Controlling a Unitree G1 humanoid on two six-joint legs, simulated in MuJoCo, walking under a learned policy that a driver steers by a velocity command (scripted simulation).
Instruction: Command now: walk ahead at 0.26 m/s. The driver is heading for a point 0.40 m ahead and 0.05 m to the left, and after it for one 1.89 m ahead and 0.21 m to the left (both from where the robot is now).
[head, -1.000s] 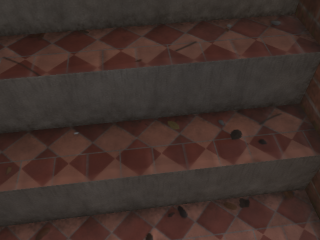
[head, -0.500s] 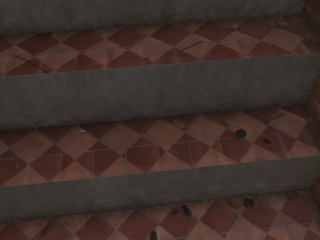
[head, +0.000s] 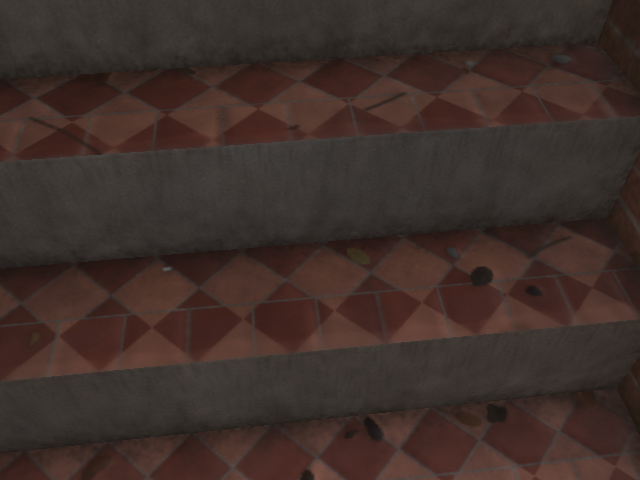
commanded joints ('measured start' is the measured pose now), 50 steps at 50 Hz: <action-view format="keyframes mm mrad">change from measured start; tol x2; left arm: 1 -35 118 13 -37 -6 -23 2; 15 -138 126 2 -49 -9 -42 1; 41 -60 174 -2 14 -7 -3 11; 42 -42 245 26 8 -2 2 -3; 45 -35 191 24 -5 -6 10 -6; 50 -24 185 31 -21 -6 13 -2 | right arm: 1 -40 -121 -15 -43 6 -20 -2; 15 -101 -114 -3 -69 13 -45 -8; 41 -39 -161 -7 -11 7 -9 -11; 42 -64 -226 -34 -34 10 -19 -1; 45 -37 -175 -29 -30 6 -28 1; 50 -27 -171 -31 -38 4 -29 -1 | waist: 1 -4 -2 14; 15 -1 -9 -58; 31 -2 -3 -52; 42 2 -5 -14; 50 2 4 -30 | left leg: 1 57 103 -102 -62 129 23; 12 93 110 -93 -74 266 15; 20 106 122 -82 -31 373 14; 27 95 118 -75 2 354 13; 41 70 114 -80 11 254 14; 42 35 62 -50 28 220 18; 50 16 68 -56 46 176 28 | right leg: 1 -60 -124 104 -88 128 -10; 14 35 -149 91 -78 385 2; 19 40 -156 90 -52 450 -1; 30 10 -148 87 -16 422 -3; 41 -29 -143 95 -15 333 -10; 42 -56 -91 61 10 322 -5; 47 -80 -94 64 26 319 -20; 50 -94 -93 67 28 284 -23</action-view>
